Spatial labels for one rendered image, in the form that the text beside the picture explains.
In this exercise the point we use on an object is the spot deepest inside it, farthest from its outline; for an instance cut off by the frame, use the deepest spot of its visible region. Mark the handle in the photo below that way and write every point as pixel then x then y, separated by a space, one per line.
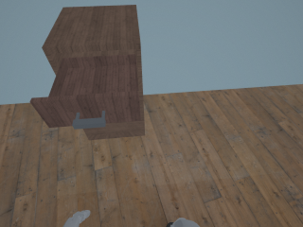
pixel 89 123

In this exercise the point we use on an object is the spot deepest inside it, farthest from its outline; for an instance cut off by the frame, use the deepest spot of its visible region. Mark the left robot hand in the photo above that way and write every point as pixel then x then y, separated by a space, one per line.
pixel 77 218

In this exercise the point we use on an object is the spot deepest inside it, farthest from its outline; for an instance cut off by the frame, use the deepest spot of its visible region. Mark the cabinet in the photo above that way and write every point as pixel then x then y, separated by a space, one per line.
pixel 95 31

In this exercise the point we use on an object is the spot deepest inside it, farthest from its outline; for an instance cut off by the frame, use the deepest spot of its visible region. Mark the drawer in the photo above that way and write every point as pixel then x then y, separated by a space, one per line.
pixel 90 85

